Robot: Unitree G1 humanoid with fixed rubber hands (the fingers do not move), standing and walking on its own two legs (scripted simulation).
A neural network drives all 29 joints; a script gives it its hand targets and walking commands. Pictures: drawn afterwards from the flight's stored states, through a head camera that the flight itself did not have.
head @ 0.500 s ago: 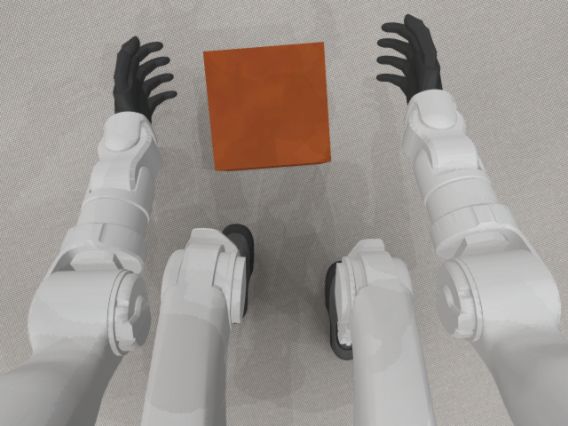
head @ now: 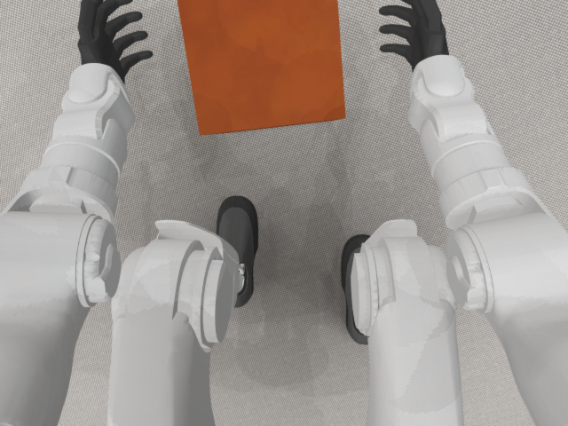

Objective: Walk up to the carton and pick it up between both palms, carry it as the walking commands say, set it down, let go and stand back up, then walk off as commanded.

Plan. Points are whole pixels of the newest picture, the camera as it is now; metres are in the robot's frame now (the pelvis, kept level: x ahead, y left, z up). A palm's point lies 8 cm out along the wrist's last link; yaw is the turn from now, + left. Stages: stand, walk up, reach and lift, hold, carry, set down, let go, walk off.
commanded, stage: reach and lift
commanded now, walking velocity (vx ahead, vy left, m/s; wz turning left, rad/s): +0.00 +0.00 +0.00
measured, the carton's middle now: (268, 61) +0.50 +0.06 -0.30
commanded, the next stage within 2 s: none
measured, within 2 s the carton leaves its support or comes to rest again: leaves its support in 1.48 s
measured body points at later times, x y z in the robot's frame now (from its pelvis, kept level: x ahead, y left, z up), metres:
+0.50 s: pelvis +0.00 +0.00 +0.00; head +0.37 +0.00 +0.25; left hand +0.50 +0.23 -0.20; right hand +0.53 -0.11 -0.22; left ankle +0.15 +0.12 -0.34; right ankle +0.09 -0.12 -0.34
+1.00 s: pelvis +0.00 +0.00 +0.00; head +0.37 +0.00 +0.25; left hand +0.51 +0.20 -0.20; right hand +0.53 -0.08 -0.21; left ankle +0.15 +0.12 -0.34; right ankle +0.09 -0.12 -0.34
